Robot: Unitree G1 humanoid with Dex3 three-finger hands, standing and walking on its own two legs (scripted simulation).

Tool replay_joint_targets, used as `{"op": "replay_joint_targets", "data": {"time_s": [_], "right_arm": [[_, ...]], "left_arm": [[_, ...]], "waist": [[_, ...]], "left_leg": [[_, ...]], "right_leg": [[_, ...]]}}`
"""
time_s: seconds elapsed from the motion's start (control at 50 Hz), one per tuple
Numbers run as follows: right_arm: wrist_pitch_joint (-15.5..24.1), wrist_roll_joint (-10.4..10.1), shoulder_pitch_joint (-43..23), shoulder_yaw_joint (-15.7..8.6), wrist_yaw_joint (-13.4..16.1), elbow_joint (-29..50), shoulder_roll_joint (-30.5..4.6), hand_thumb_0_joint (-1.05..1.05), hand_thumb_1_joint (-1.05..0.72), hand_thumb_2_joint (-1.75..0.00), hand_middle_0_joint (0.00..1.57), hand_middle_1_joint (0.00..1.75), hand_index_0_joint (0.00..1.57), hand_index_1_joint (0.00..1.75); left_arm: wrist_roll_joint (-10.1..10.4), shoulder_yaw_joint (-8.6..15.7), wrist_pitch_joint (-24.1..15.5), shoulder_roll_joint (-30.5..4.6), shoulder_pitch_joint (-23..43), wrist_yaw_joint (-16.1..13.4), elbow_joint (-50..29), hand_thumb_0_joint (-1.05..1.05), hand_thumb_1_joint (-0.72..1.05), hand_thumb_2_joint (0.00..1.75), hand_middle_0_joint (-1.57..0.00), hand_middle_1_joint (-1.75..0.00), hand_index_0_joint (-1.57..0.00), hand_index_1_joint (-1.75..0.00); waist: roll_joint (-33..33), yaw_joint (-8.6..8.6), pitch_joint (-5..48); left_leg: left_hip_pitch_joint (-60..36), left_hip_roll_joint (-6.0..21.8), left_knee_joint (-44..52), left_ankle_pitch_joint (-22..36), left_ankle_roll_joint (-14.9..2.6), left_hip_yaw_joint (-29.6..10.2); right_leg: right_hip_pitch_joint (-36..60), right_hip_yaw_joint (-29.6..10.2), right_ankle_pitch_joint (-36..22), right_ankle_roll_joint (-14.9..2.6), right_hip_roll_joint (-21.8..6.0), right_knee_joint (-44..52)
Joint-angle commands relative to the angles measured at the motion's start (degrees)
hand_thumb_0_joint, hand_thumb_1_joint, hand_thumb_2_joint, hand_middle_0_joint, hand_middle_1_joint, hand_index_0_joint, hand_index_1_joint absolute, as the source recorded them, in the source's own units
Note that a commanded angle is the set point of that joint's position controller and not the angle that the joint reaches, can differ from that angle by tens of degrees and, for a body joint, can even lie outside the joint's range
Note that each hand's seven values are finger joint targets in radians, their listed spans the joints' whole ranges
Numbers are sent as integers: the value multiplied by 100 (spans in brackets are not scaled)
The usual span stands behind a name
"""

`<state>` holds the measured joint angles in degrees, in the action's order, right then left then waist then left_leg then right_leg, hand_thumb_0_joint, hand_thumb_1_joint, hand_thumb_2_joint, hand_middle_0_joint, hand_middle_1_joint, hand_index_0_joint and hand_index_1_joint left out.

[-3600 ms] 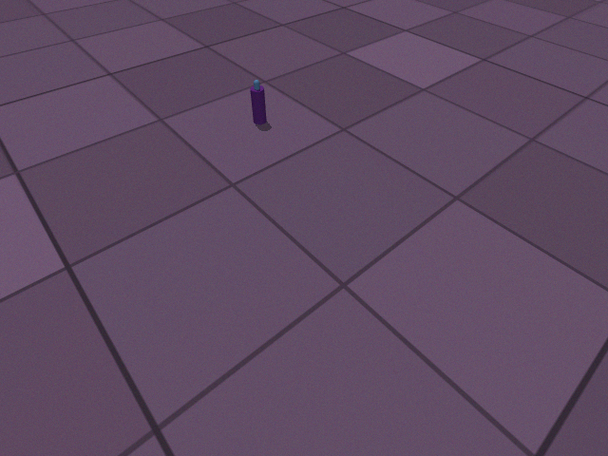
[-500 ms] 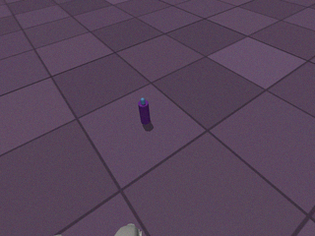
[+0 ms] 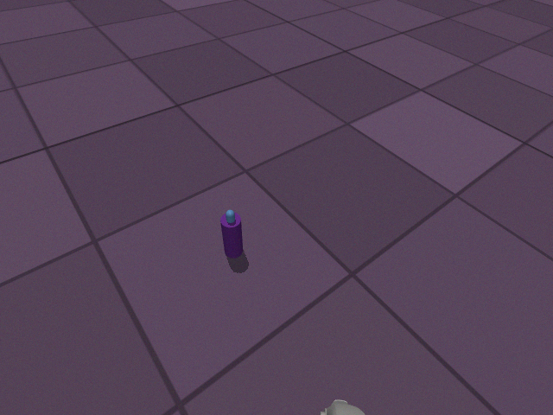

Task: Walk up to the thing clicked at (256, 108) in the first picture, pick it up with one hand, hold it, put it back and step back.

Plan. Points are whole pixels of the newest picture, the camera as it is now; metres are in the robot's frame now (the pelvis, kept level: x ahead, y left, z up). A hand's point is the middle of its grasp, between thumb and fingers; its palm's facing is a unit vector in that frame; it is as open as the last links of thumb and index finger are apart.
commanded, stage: walk up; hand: left
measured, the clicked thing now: (231, 232) +0.91 +0.20 -0.64
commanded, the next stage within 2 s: none
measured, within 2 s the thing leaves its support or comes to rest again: neither
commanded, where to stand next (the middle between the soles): +0.57 -0.01 m, yaw +1 degrees
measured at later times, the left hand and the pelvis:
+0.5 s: hand (134, 379) +0.20 +0.25 -0.13, palm faces +0.05 -0.92 -0.38, open 7.4 cm; pelvis +0.19 -0.04 +0.00, yaw +3 degrees
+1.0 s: hand (164, 267) +0.42 +0.25 -0.14, palm faces -0.01 -0.91 -0.42, open 7.4 cm; pelvis +0.36 -0.03 -0.02, yaw +2 degrees
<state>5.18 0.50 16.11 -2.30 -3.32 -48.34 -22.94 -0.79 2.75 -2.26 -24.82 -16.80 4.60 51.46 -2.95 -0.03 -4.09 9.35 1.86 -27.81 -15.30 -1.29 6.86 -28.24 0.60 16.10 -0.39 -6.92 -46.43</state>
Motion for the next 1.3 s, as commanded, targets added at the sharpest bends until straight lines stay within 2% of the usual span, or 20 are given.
{"op": "replay_joint_targets", "data": {"time_s": [0.0, 0.06, 0.1, 0.12, 0.14, 0.26, 0.44, 0.52, 0.54, 0.56, 0.58, 0.68, 0.78, 0.92, 0.94, 0.96, 0.98, 1.0, 1.1, 1.28], "right_arm": [[110, -42, -212, -542, 92, 463, -1655, 0, -90, -90, 20, 30, 20, 30], [43, -42, -356, -510, 82, 484, -1628, 0, -90, -90, 20, 30, 20, 30], [19, -6, 67, -330, 98, 452, -1146, 0, -90, -90, 20, 30, 20, 30], [23, -50, 224, -182, 91, 593, -706, 0, -90, -90, 20, 30, 20, 30], [-56, -1, -84, -343, 176, 481, -1312, 0, -90, -90, 20, 30, 20, 30], [-141, -33, 401, -394, 49, -65, -1272, 0, -90, -90, 20, 30, 20, 30], [-109, 69, -370, -439, -106, 200, -1088, 0, -90, -90, 20, 30, 20, 30], [-36, 82, 301, -551, -38, -10, -1287, 0, -90, -90, 20, 30, 20, 30], [16, 79, 869, -624, 35, -179, -1510, 0, -90, -90, 20, 30, 20, 30], [61, 140, 1234, -762, 109, -88, -2040, 0, -90, -90, 20, 30, 20, 30], [53, -7, 1135, -786, 115, 65, -2208, 0, -90, -90, 20, 30, 20, 30], [59, -54, 202, -513, 197, 241, -1563, 0, -90, -90, 20, 30, 20, 30], [48, 9, 262, -562, 155, 360, -1696, 0, -90, -90, 20, 30, 20, 30], [-98, 8, -110, -427, 100, 553, -1408, 0, -90, -90, 20, 30, 20, 30], [-108, 3, 170, -318, 110, 542, -1110, 0, -90, -90, 20, 30, 20, 30], [-96, 10, 282, -184, 101, 674, -692, 0, -90, -90, 20, 30, 20, 30], [-157, 31, 53, -326, 171, 614, -1182, 0, -90, -90, 20, 30, 20, 30], [-189, 32, -62, -396, 208, 518, -1451, 0, -90, -90, 20, 30, 20, 30], [-283, 10, 429, -432, 61, 89, -1252, 0, -90, -90, 20, 30, 20, 30], [-287, 3, 27, -416, 154, -81, -958, 0, -90, -90, 20, 30, 20, 30]], "left_arm": [[-12, 370, -200, -994, 153, -9, -349, 0, 90, 90, -20, -30, -20, -30], [-31, 434, -262, -1021, -115, -27, -208, 0, 90, 90, -20, -30, -20, -30], [-46, 598, -364, -1378, -862, -148, -24, 0, 90, 90, -20, -30, -20, -30], [-55, 727, -431, -1991, -1160, -234, -99, 0, 90, 90, -20, -30, -20, -30], [40, 675, -408, -2095, -1081, -239, -145, 0, 90, 90, -20, -30, -20, -30], [80, 443, -405, -1379, -39, -303, -488, 0, 90, 90, -20, -30, -20, -30], [43, 481, -382, -1516, -159, -264, -639, 0, 90, 90, -20, -30, -20, -30], [8, 369, -311, -1415, 126, -271, -708, 0, 90, 90, -20, -30, -20, -30], [4, 257, -309, -1121, -128, -277, -694, 0, 90, 90, -20, -30, -20, -30], [108, 131, -311, -656, -378, -261, -764, 0, 90, 90, -20, -30, -20, -30], [90, 279, -258, -1125, -275, -358, -630, 0, 90, 90, -20, -30, -20, -30], [116, 264, -163, -1171, -552, -295, -217, 0, 90, 90, -20, -30, -20, -30], [7, 283, -142, -1007, -50, -156, -372, 0, 90, 90, -20, -30, -20, -30], [7, 428, -322, -1111, -645, -221, -76, 0, 90, 90, -20, -30, -20, -30], [-17, 524, -388, -1352, -1110, -297, 6, 0, 90, 90, -20, -30, -20, -30], [-40, 643, -450, -1852, -1382, -380, -69, 0, 90, 90, -20, -30, -20, -30], [42, 609, -428, -2054, -1157, -372, -180, 0, 90, 90, -20, -30, -20, -30], [127, 581, -416, -1942, -770, -376, -320, 0, 90, 90, -20, -30, -20, -30], [110, 421, -437, -1504, -376, -437, -447, 0, 90, 90, -20, -30, -20, -30], [58, 178, -228, -1301, 185, -531, -605, 0, 90, 90, -20, -30, -20, -30]], "waist": [[1132, -16, -67], [834, 265, 31], [-487, 623, 544], [-1894, 670, 695], [-1223, 738, 449], [-621, 101, 76], [-412, 286, -41], [178, -304, 120], [1025, -521, 522], [2398, -585, 795], [1740, -580, 648], [1232, 8, 23], [1283, -172, -87], [483, 365, 352], [-430, 593, 645], [-1660, 624, 665], [-1064, 597, 408], [-455, 424, 48], [-644, 89, 135], [-234, -146, 414]], "left_leg": [[758, 1273, 1322, -837, -1027, -1018], [1159, 1188, 568, -754, -866, -875], [1700, 588, -1641, -157, -540, -354], [2874, -221, -3415, -1312, -156, 48], [3139, -172, -3999, -1634, -95, -635], [2264, 329, -2929, -294, 17, -884], [1545, 338, -825, 555, 98, -449], [-143, 96, -417, 143, -86, -267], [-1035, 131, 20, -465, -266, -608], [-1815, 1577, 853, -1147, -854, -3204], [-1522, 2337, 1390, -1224, -1502, -4599], [195, 1347, 1205, 338, -1001, -1745], [308, 1389, 1346, -274, -1314, -1474], [1316, 887, -340, -444, -793, -874], [1684, 532, -1718, -221, -626, -536], [2751, -106, -3398, -1397, -275, -203], [3239, -210, -3782, -1687, -149, -703], [3283, 194, -3921, -1443, -94, -1048], [2256, 341, -2965, -474, 14, -847], [-50, -33, -583, 782, 41, -307]], "right_leg": [[587, 161, -692, -17, 53, 817], [1610, 422, -815, -56, 298, 1271], [3005, -158, 408, -243, 204, 1901], [3477, -2832, 1599, -805, -1363, 3089], [3010, -3960, 1735, -1313, -1907, 3453], [1765, -988, -108, -1175, -887, 3237], [1489, -509, 816, -1122, -893, 3146], [554, -139, 581, -882, -680, 1982], [282, 293, -439, -675, -274, 445], [-950, 675, 219, -215, 488, -1502], [-1325, 116, 1550, -240, 676, -2028], [-387, -338, 342, -143, 52, -1456], [-209, 31, 85, 51, -19, -72], [2284, 362, -499, -66, 538, 1512], [3037, -119, 129, -182, 343, 1956], [3421, -2491, 991, -682, -1168, 2748], [3054, -3975, 1072, -1394, -1880, 3262], [2581, -3711, 924, -1645, -1994, 3230], [1835, -1202, -936, -1156, -844, 2799], [356, -182, -1425, -875, -486, 1366]]}}
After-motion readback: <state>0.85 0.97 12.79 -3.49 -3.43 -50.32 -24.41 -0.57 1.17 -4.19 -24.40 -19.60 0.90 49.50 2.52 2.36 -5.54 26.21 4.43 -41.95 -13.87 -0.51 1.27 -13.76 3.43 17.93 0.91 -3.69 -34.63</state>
